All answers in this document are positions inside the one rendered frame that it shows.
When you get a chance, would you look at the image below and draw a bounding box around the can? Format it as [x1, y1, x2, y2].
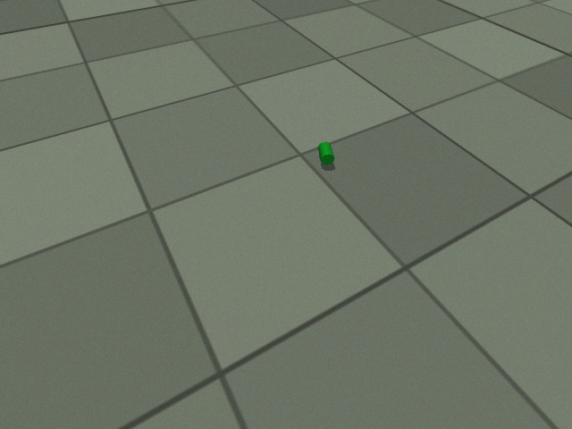
[318, 142, 334, 164]

